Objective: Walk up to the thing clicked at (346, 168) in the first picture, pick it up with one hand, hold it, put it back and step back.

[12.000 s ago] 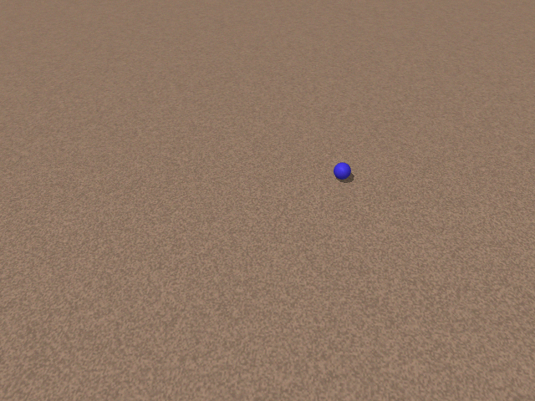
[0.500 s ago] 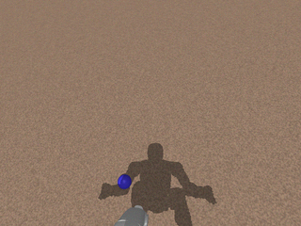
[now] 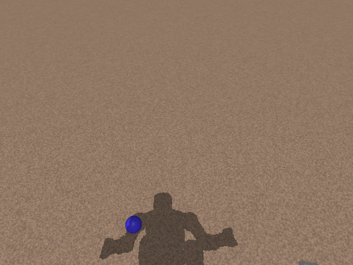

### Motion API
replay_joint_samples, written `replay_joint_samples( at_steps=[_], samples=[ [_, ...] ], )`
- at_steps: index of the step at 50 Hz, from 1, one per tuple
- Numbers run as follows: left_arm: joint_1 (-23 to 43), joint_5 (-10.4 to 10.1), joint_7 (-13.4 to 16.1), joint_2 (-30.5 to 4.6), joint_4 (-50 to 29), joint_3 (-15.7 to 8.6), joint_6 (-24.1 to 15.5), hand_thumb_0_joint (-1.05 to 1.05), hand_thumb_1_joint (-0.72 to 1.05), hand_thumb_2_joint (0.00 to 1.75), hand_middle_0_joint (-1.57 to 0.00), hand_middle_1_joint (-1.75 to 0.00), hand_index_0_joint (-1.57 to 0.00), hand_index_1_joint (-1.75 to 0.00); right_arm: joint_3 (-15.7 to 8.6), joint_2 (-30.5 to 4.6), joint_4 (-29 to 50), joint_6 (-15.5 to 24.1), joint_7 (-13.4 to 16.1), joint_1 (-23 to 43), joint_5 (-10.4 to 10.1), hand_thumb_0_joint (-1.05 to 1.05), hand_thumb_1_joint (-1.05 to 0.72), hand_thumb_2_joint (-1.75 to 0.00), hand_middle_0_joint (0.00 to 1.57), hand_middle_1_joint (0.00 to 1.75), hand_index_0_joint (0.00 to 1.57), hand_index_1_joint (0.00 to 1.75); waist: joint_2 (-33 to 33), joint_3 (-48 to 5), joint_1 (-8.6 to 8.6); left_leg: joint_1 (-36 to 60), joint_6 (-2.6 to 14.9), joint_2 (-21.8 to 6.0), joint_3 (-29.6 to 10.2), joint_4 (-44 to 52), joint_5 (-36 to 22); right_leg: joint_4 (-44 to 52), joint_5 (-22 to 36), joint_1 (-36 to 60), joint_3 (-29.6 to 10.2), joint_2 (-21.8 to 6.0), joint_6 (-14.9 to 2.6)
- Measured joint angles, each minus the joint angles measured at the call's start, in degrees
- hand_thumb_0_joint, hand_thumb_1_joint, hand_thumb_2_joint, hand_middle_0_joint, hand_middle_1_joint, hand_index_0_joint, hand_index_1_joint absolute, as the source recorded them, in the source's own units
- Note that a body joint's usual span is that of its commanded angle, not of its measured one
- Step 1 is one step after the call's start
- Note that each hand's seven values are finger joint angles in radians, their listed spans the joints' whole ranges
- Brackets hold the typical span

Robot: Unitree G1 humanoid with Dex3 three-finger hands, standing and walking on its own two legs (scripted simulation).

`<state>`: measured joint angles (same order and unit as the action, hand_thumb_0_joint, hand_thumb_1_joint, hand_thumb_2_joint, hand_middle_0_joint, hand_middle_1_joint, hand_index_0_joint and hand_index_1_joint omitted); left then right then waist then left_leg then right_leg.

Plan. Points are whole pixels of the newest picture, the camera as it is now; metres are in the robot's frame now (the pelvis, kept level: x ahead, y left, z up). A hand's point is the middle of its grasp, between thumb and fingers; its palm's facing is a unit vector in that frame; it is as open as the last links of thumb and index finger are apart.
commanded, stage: walk up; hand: left
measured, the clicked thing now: (133, 224) +0.46 +0.25 -0.71
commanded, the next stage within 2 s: none
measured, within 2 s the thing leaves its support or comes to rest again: neither
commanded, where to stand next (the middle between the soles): +0.08 +0.00 m, yaw +2 degrees
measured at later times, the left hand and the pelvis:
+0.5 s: hand out of the picture +0.07 +0.22 -0.12, palm faces +0.00 -0.86 -0.50, open 7.4 cm; pelvis -0.01 -0.07 +0.00, yaw +3 degrees
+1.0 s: hand out of the picture -0.03 +0.30 -0.13, palm faces +0.07 -0.88 -0.47, open 7.4 cm; pelvis -0.02 +0.00 +0.00, yaw +8 degrees
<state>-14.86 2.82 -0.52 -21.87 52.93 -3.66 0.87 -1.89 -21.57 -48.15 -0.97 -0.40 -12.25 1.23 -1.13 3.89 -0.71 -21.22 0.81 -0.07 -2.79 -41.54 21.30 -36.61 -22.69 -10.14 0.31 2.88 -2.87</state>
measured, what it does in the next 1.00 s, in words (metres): steps on the spot: right foot, then left foot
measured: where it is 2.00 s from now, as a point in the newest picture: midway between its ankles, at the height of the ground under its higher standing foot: outside the picture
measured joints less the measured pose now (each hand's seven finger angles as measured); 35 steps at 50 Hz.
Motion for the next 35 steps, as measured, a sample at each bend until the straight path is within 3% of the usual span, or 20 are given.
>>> replay_joint_samples(
  at_steps=[2,5,7,9,13,16,18,19,20,23,27,31,35],
  samples=[
    [-1.1,0.1,-0.6,-0.1,0.0,0.0,0.4,0.01,0.90,0.90,-0.21,-0.30,-0.21,-0.30,0.2,0.0,-2.1,0.6,0.0,-1.4,-0.4,0.00,-0.90,-0.89,0.21,0.30,0.21,0.30,1.3,-0.9,-1.25,1.2,0.02,1.4,0.6,-0.8,2.0,0.7,0.1,0.3,-1.0,-1.1,-0.40],
    [-1.2,-0.3,-1.0,0.8,0.2,0.4,0.6,0.01,0.90,0.90,-0.21,-0.30,-0.21,-0.30,-0.1,-1.3,-3.6,2.1,0.2,-3.5,-0.8,0.00,-0.90,-0.89,0.21,0.30,0.21,0.30,0.2,-1.1,-0.32,5.3,1.07,0.9,0.1,5.9,-4.6,1.9,0.9,0.7,0.4,-1.2,0.69],
    [-0.6,-0.4,-1.4,0.6,0.0,0.4,0.5,0.01,0.90,0.90,-0.21,-0.30,-0.21,-0.30,-0.3,-0.9,-4.6,2.8,0.5,-4.0,-0.5,0.00,-0.90,-0.89,0.21,0.30,0.21,0.30,1.6,-0.3,0.01,6.5,-0.29,1.8,0.4,8.2,-6.3,0.4,0.1,0.0,0.3,-2.4,0.84],
    [-0.6,-0.4,-2.0,0.3,-0.8,0.3,0.6,0.01,0.90,0.90,-0.21,-0.30,-0.21,-0.30,-0.1,-0.6,-4.2,3.9,0.5,-5.2,0.1,0.00,-0.90,-0.89,0.21,0.30,0.21,0.30,3.2,-0.1,0.00,6.6,-0.32,2.4,1.5,8.6,-6.0,-4.2,-2.9,-2.4,-1.2,-2.8,0.42],
    [0.5,-0.1,-2.5,-0.8,-1.6,-0.3,0.4,0.01,0.90,0.90,-0.21,-0.30,-0.21,-0.30,-0.4,-0.7,-3.3,5.1,0.5,-7.8,0.3,0.00,-0.90,-0.89,0.21,0.30,0.21,0.30,3.2,0.7,2.04,6.8,0.66,0.8,0.0,9.1,-5.8,-14.9,-8.5,-8.7,-1.7,-2.1,0.36],
    [1.1,-1.1,-2.4,-2.3,-2.5,-0.8,-0.8,0.01,0.90,0.90,-0.21,-0.30,-0.21,-0.30,-0.1,-1.1,-3.3,4.6,0.3,-9.2,0.5,0.00,-0.90,-0.89,0.21,0.31,0.21,0.30,3.4,1.1,2.72,7.2,-0.52,-1.0,-1.1,9.1,-5.7,-10.8,-5.7,-10.5,-1.8,-3.8,0.75],
    [1.3,-2.1,-1.3,-2.9,-2.6,-0.7,-2.4,0.01,0.90,0.90,-0.21,-0.30,-0.21,-0.30,-0.2,-1.8,-3.1,2.7,-0.1,-9.0,0.8,0.00,-0.90,-0.89,0.21,0.31,0.21,0.30,2.9,1.4,3.12,6.1,-2.05,-2.1,-2.0,6.6,-4.5,-2.4,2.0,-9.2,-1.4,-4.7,2.04],
    [1.5,-2.5,-0.4,-2.8,-2.5,-0.6,-3.1,0.01,0.90,0.90,-0.21,-0.30,-0.21,-0.30,-0.4,-2.3,-2.7,1.3,-0.5,-8.5,1.1,0.00,-0.90,-0.89,0.21,0.31,0.21,0.30,2.0,2.0,3.26,5.0,-2.30,-2.7,-2.6,3.8,-3.2,-0.4,8.6,-8.8,-0.5,-4.6,3.21],
    [1.9,-2.6,0.7,-2.3,-2.4,-0.5,-3.6,0.01,0.90,0.90,-0.21,-0.30,-0.21,-0.30,-0.9,-2.9,-2.3,-0.3,-0.6,-7.5,1.3,0.01,-0.90,-0.89,0.21,0.31,0.21,0.30,0.4,2.9,3.61,3.2,-1.55,-3.1,-4.5,-0.1,-2.3,-1.3,9.5,-9.0,0.6,-3.7,3.41],
    [2.3,-2.2,2.8,-0.7,-2.5,0.7,-3.3,0.00,0.90,0.90,-0.21,-0.30,-0.21,-0.30,-2.4,-4.1,-0.4,-3.8,-0.8,-4.5,1.8,0.01,-0.90,-0.89,0.21,0.30,0.20,0.30,-2.2,4.4,3.56,-3.4,-0.76,0.9,-7.9,-15.0,6.3,-3.1,7.8,-10.6,1.2,-3.7,2.72],
    [2.6,-1.9,3.9,0.9,-2.3,1.1,-2.9,0.01,0.90,0.90,-0.21,-0.30,-0.21,-0.30,-4.1,-6.4,1.9,-4.4,-1.8,-2.8,1.8,0.01,-0.90,-0.89,0.21,0.30,0.20,0.30,-5.5,5.1,3.12,-8.8,-0.80,4.2,-9.0,-28.9,5.1,-1.5,9.2,-11.2,1.3,-5.5,2.92],
    [1.3,-1.5,4.5,0.3,-3.0,0.2,-3.9,0.01,0.90,0.90,-0.21,-0.30,-0.22,-0.30,-4.9,-7.8,3.0,-4.9,-2.7,-3.5,2.4,0.00,-0.90,-0.89,0.20,0.30,0.20,0.30,-7.9,4.0,2.03,-9.2,-1.49,3.6,-10.0,-34.2,1.3,-2.2,9.2,-12.4,1.8,-7.2,3.41],
    [-1.0,-0.6,4.0,-1.6,-3.9,-1.0,-4.9,0.01,0.90,0.90,-0.21,-0.30,-0.22,-0.30,-4.7,-7.3,1.4,-4.4,-3.9,-4.8,1.5,0.00,-0.91,-0.89,0.20,0.30,0.20,0.30,-7.8,1.9,0.72,-5.7,-1.80,0.8,-7.4,-26.5,1.6,-3.3,8.2,-12.7,2.2,-9.4,2.99]
  ],
)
